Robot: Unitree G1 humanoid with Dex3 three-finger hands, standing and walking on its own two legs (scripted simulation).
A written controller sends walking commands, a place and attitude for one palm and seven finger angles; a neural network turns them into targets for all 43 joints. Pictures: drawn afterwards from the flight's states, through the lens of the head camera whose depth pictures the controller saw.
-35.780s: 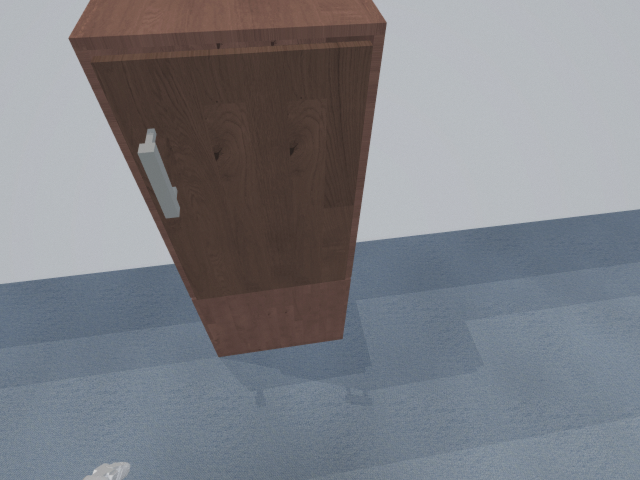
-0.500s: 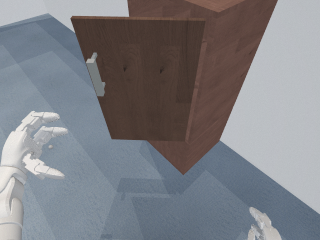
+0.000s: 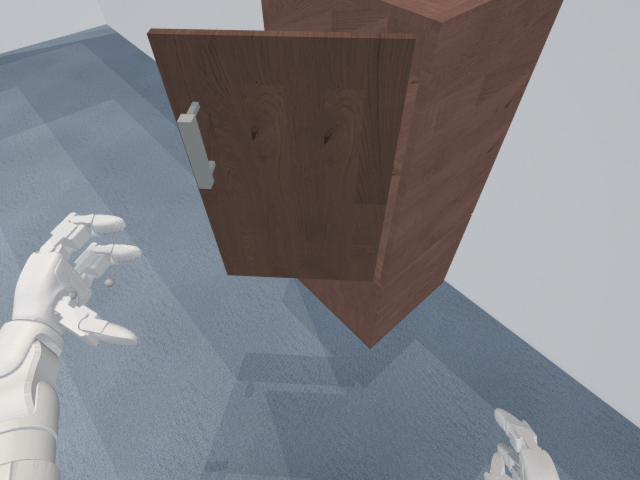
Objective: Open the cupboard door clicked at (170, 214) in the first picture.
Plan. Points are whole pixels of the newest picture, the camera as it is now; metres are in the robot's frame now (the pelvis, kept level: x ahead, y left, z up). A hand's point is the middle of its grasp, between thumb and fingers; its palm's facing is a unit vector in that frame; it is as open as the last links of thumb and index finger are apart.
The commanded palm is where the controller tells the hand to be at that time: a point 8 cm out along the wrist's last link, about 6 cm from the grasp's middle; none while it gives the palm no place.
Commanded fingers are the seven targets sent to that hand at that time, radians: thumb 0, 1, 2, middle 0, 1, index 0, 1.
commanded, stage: move the hooked fingers beside the handle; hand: left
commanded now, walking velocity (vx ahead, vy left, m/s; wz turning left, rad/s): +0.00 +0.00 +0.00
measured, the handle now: (200, 146) +0.59 +0.25 +0.08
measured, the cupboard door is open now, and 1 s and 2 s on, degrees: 45 45 45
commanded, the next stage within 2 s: none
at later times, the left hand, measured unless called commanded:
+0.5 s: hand (140, 222) +0.40 +0.28 +0.10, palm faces +0.03 -1.00 +0.00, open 14.0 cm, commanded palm +0.38 +0.33 +0.09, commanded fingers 0.00 -0.50 0.30 -0.30 -1.20 -0.30 -1.20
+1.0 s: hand (146, 184) +0.48 +0.29 +0.10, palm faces +0.02 -1.00 +0.02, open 14.0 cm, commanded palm +0.46 +0.35 +0.09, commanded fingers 0.00 -0.50 0.30 -0.30 -1.20 -0.30 -1.20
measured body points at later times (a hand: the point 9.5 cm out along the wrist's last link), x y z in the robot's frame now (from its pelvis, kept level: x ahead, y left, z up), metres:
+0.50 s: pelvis +0.00 +0.01 -0.01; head +0.06 +0.01 +0.44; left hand +0.39 +0.33 +0.10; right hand +0.07 -0.26 -0.11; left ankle +0.02 +0.12 -0.72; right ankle +0.00 -0.10 -0.72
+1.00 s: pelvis +0.00 +0.02 -0.02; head +0.11 +0.04 +0.42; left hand +0.47 +0.35 +0.10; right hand +0.03 -0.26 -0.12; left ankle +0.02 +0.12 -0.72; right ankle +0.00 -0.10 -0.72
